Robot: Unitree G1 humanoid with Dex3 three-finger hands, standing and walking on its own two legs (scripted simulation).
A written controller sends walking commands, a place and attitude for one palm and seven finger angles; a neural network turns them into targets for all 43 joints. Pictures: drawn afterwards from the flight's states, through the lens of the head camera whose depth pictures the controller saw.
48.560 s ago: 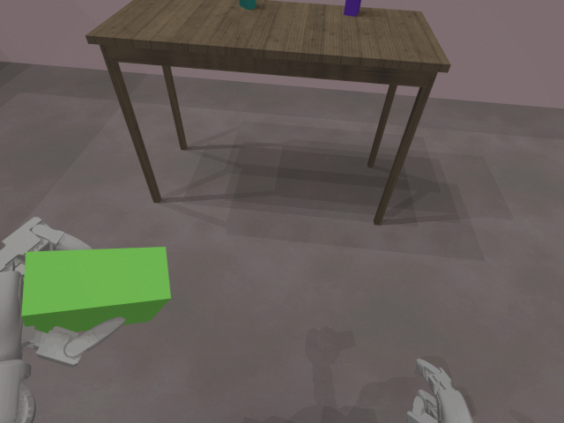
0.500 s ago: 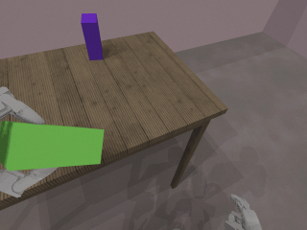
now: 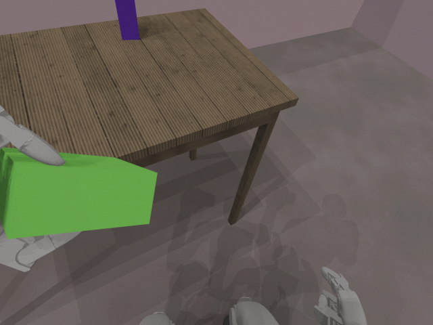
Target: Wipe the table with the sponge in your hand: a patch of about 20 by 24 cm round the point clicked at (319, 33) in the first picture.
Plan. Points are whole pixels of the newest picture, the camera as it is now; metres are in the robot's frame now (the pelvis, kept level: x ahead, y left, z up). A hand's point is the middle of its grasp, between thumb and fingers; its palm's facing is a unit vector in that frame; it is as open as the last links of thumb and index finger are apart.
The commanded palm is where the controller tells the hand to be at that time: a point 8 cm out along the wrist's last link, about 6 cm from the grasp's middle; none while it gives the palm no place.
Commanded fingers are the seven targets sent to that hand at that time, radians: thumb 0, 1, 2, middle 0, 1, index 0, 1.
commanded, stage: stop stepping back and stand still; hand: left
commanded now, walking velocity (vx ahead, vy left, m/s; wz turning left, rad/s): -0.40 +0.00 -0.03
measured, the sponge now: (96, 186) +0.24 +0.16 +0.20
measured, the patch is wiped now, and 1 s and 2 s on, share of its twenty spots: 1.00 1.00 1.00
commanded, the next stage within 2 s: stand and wait in 1.64 s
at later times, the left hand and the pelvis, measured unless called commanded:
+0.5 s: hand out of the picture +0.07 +0.17 +0.26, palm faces +0.33 -0.86 -0.39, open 10.0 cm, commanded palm +0.02 +0.23 +0.28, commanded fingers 0.00 0.10 1.30 -1.20 -1.60 -1.20 -1.60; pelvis -0.18 -0.03 +0.00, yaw -7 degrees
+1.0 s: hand out of the picture -0.01 +0.15 +0.26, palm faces +0.41 -0.82 -0.41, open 10.0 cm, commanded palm -0.07 +0.21 +0.28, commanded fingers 0.00 0.10 1.30 -1.20 -1.60 -1.20 -1.60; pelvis -0.24 -0.07 +0.01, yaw -2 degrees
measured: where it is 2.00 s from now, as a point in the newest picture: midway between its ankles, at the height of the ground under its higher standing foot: outside the picture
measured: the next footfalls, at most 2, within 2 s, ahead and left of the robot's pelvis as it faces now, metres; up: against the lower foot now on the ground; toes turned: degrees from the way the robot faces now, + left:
right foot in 0.20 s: +0.00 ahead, -0.15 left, +0.00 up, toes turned -3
left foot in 0.42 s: -0.09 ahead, +0.10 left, +0.00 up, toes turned -4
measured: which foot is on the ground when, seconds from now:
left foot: down 0.00-0.20, up 0.22-0.40, down 0.42-0.62, up 0.64-0.90, down 0.92-1.00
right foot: up 0.00-0.18, down 0.20-0.42, up 0.44-0.62, down 0.64-1.00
